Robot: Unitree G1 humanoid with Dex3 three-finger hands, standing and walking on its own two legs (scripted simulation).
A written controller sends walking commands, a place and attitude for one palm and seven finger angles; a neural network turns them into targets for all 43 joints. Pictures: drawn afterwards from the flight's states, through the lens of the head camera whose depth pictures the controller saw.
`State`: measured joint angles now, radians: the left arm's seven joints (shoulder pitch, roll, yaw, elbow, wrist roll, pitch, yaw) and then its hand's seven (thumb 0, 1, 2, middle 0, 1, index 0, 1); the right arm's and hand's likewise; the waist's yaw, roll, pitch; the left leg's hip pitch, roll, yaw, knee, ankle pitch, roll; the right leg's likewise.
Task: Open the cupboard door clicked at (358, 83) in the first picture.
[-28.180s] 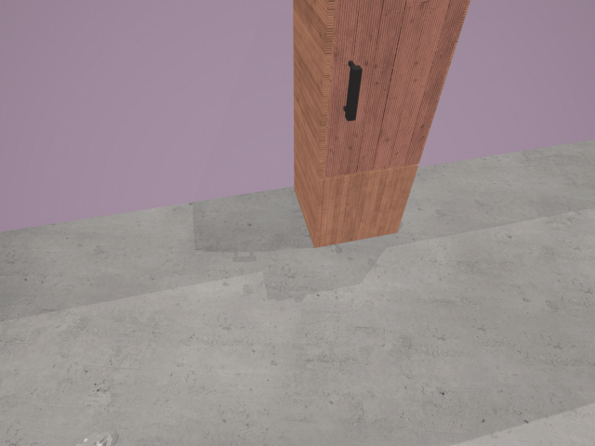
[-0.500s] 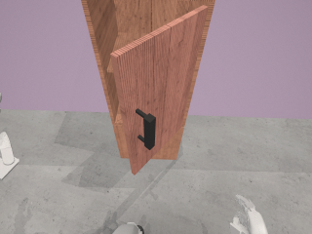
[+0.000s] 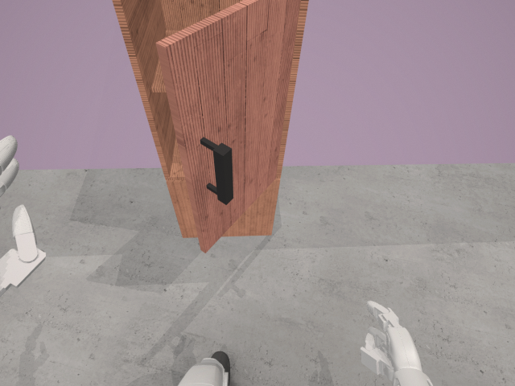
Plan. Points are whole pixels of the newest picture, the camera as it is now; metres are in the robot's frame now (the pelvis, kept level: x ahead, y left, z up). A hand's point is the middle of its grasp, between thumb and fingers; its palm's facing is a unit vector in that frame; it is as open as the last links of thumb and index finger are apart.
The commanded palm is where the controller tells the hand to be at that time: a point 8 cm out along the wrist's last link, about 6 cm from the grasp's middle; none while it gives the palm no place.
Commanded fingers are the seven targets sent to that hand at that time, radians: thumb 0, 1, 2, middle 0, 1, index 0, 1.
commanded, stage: stop stepping back and stand still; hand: left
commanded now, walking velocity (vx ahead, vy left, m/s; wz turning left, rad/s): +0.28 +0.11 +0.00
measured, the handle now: (216, 171) +0.49 +0.14 +0.00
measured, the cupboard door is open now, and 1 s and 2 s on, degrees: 50 50 50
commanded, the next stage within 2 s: let the arm hang, fingers relaxed in 0.66 s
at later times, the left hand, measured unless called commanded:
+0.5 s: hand (5, 276) +0.18 +0.27 +0.18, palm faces +0.43 -0.79 -0.44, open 7.5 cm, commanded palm +0.10 +0.31 +0.19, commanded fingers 0.00 0.90 0.90 -0.20 -0.30 -0.20 -0.30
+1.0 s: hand out of the picture +0.08 +0.20 -0.14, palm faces +0.00 -0.97 -0.25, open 7.4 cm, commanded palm none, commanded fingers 0.00 0.90 0.90 -0.20 -0.30 -0.20 -0.30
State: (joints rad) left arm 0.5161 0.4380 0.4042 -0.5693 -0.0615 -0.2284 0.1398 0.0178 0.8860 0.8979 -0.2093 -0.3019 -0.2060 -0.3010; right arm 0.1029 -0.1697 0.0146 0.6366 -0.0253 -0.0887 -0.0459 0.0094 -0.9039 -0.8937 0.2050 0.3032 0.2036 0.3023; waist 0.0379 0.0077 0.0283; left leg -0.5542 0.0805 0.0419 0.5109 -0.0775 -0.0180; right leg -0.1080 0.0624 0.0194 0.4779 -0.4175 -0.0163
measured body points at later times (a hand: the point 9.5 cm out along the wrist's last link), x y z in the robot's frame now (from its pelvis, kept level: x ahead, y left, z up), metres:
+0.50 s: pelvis -0.02 +0.00 +0.01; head -0.02 +0.02 +0.46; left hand +0.15 +0.31 +0.20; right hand +0.12 -0.22 -0.08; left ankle +0.12 +0.11 -0.72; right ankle -0.10 -0.10 -0.72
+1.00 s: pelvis -0.03 +0.00 +0.00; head -0.04 +0.00 +0.45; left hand +0.08 +0.25 -0.12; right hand +0.09 -0.27 -0.12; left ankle +0.05 +0.11 -0.72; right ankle -0.10 -0.10 -0.72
